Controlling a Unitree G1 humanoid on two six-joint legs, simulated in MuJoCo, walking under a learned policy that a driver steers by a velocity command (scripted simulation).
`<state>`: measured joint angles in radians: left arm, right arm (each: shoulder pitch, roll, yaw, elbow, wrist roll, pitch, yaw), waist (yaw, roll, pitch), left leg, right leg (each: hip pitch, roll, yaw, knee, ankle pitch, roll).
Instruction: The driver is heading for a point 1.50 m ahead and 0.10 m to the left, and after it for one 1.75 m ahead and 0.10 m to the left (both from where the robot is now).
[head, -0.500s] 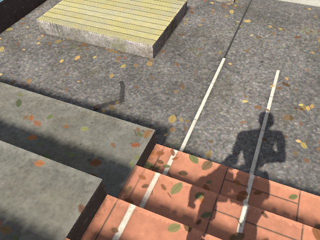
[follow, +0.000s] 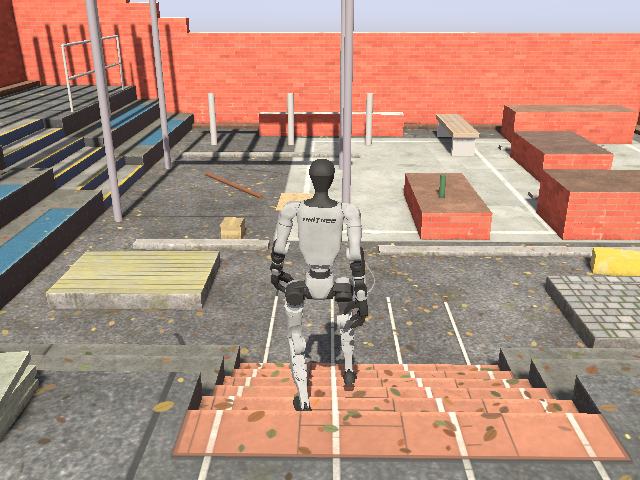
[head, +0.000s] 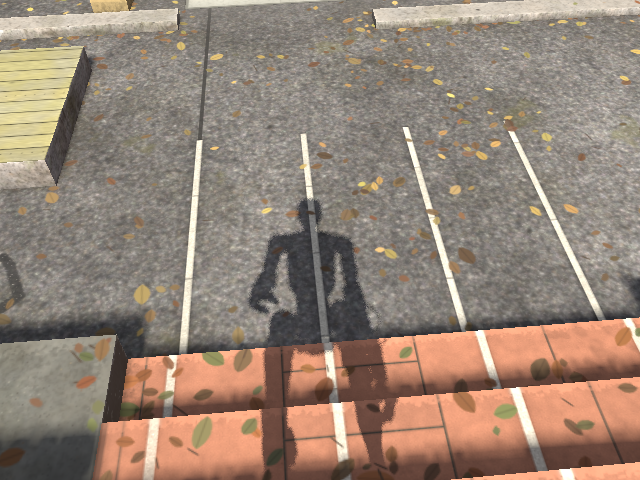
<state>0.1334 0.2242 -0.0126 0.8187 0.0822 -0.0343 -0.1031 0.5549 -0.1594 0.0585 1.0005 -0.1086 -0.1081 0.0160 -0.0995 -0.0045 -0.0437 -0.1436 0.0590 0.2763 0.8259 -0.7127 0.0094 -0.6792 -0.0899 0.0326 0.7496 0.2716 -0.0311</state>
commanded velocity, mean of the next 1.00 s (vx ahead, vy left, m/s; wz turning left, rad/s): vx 0.48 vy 0.00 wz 0.07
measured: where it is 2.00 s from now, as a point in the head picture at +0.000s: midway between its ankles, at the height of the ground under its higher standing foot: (268, 356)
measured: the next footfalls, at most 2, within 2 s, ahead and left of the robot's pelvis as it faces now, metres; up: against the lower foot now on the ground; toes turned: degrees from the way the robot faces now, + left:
right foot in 0.16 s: +0.15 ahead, -0.14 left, -0.15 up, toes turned -12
left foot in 0.60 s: +0.49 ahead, +0.01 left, -0.30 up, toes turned -3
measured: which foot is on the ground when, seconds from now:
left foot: down 0.00-0.14, up 0.16-0.58, down 0.60-1.00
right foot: up 0.00-0.14, down 0.16-0.60, up 0.62-1.00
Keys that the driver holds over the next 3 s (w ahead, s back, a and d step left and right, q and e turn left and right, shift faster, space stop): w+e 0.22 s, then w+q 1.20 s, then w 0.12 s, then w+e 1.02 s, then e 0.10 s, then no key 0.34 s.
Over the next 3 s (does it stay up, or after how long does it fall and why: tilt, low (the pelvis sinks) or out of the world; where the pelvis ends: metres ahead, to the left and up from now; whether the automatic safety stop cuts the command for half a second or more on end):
stays up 1.60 0.13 -0.68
